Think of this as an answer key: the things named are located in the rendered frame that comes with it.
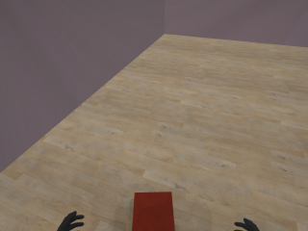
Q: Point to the carton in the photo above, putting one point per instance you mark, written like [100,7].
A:
[153,211]

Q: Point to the robot right hand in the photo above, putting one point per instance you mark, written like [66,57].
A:
[247,225]

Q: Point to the robot left hand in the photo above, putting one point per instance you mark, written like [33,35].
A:
[66,226]

